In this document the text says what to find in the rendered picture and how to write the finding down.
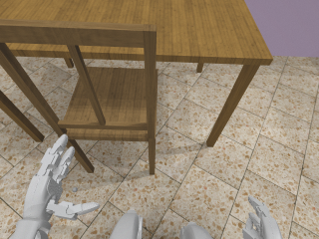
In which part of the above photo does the right robot thigh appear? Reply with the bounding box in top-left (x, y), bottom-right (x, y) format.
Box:
top-left (179, 224), bottom-right (213, 239)

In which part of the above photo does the robot thigh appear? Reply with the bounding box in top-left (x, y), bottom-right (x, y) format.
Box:
top-left (179, 224), bottom-right (213, 239)
top-left (109, 213), bottom-right (144, 239)

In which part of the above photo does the left robot thigh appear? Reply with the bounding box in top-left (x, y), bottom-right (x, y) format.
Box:
top-left (109, 213), bottom-right (144, 239)

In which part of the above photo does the robot left hand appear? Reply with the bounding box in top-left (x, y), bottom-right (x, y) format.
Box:
top-left (23, 133), bottom-right (101, 221)

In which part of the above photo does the left robot forearm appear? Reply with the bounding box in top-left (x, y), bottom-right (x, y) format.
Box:
top-left (9, 218), bottom-right (52, 239)

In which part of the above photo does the table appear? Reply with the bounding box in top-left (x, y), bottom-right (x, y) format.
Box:
top-left (0, 0), bottom-right (273, 147)

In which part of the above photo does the chair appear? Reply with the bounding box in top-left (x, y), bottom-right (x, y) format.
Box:
top-left (0, 18), bottom-right (159, 175)

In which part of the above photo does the robot right hand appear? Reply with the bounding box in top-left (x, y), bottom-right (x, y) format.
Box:
top-left (242, 195), bottom-right (283, 239)

